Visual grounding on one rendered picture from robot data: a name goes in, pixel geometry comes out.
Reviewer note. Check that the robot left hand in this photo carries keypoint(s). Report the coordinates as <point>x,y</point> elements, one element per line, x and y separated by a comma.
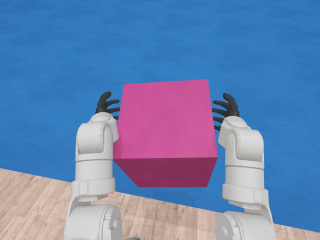
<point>103,104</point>

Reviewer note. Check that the robot right forearm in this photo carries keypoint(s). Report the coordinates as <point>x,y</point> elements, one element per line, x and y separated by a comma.
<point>244,171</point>

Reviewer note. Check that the robot right hand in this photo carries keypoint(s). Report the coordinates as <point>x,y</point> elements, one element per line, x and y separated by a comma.
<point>231,107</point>

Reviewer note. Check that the robot right upper arm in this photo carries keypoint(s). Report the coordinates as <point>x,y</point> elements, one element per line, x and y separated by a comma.
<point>235,225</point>

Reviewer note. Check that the carton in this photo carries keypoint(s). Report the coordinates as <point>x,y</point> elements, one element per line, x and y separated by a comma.
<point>166,134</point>

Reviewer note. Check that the robot left upper arm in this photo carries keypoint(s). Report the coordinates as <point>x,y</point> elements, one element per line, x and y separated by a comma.
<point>94,222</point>

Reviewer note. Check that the robot left forearm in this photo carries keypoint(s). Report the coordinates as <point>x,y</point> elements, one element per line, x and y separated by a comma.
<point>94,166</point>

